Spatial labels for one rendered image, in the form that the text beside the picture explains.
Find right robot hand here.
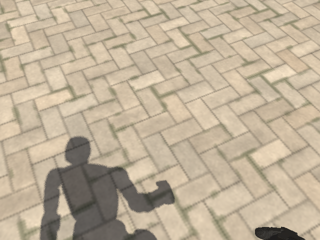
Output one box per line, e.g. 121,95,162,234
255,227,305,240

